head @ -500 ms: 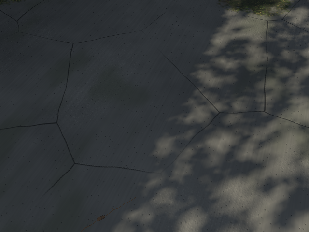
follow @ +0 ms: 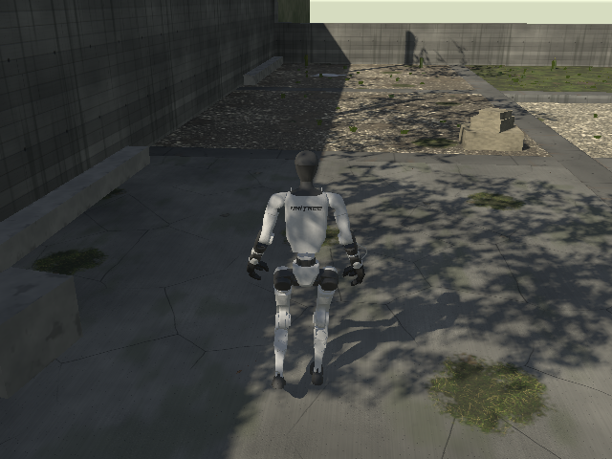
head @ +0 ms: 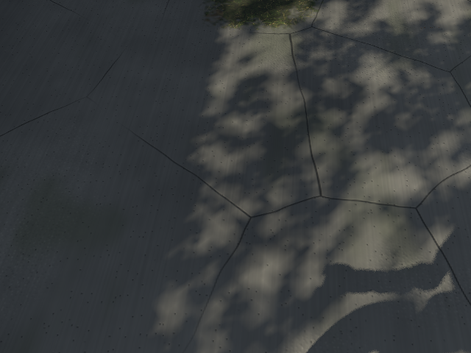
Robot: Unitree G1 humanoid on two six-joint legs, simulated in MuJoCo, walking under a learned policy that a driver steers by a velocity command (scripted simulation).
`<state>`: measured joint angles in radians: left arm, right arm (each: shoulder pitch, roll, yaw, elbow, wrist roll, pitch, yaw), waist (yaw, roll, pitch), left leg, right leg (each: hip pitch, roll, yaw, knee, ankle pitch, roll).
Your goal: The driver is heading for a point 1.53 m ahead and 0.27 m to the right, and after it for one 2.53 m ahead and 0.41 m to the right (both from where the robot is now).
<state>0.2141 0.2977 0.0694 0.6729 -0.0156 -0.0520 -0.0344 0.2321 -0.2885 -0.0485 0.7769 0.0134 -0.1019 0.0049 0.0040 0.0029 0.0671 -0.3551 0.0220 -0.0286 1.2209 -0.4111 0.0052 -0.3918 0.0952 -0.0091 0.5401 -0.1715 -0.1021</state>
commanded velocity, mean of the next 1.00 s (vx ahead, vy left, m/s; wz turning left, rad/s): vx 0.50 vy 0.00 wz -0.45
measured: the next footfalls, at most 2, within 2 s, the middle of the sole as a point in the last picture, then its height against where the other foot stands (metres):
left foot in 0.34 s outside the picture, level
right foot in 0.86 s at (330, 310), level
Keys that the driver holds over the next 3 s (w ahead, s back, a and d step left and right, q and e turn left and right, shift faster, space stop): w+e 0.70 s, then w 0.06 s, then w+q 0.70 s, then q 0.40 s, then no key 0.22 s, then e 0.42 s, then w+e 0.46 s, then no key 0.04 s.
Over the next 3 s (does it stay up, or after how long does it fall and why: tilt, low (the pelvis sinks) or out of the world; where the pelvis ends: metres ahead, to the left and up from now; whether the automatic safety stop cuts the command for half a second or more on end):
stays up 1.12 -0.20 0.01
